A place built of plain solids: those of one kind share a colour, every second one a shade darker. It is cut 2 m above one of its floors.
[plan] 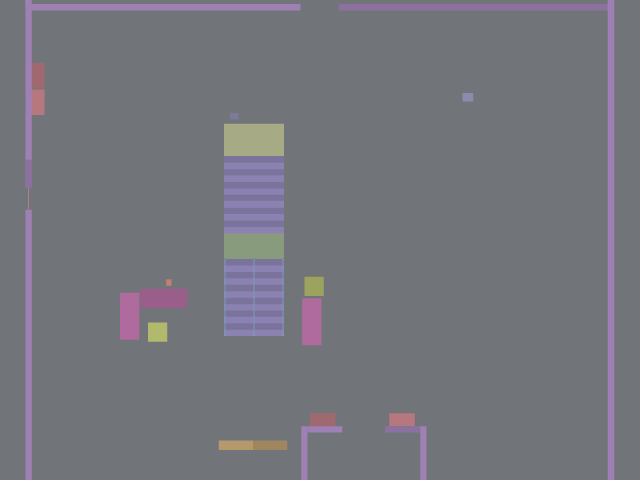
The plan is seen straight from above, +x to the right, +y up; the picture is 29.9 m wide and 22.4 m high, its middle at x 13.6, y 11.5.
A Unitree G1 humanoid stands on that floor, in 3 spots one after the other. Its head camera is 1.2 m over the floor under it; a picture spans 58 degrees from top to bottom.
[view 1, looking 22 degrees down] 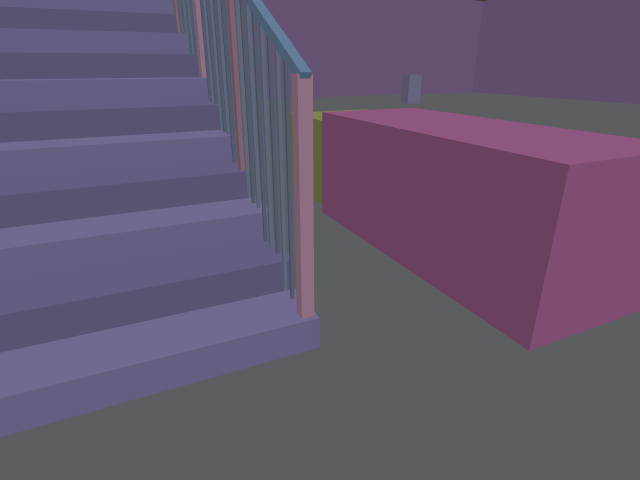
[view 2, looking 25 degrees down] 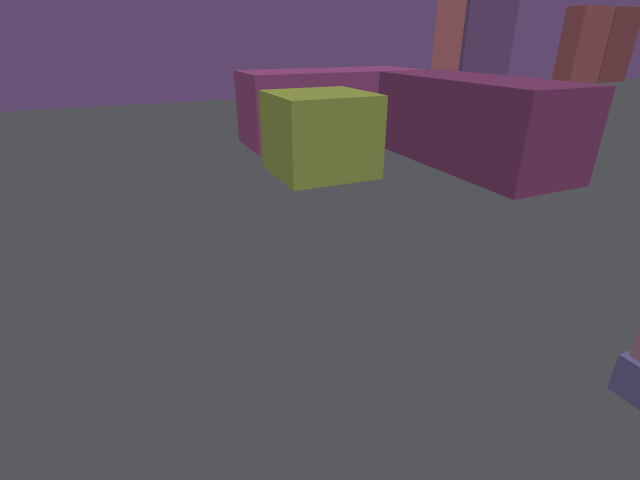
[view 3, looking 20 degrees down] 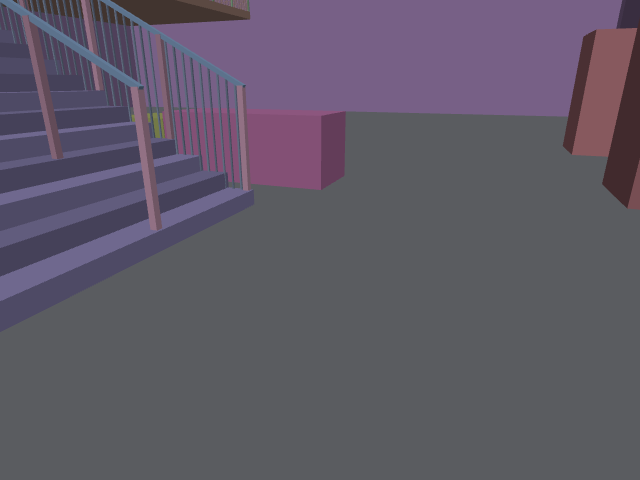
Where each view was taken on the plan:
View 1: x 11.22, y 5.51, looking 65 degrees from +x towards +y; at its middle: ground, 3.20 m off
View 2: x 9.82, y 5.51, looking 156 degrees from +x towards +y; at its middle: ground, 2.84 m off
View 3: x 8.07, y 4.80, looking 21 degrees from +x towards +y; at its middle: ground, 3.51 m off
